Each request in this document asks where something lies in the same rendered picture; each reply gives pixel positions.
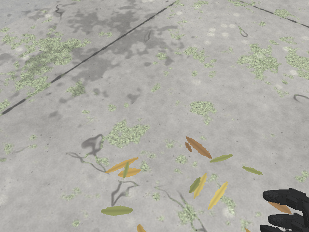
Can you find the right robot hand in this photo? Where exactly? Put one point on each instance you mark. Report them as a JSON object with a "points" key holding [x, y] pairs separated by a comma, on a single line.
{"points": [[294, 199]]}

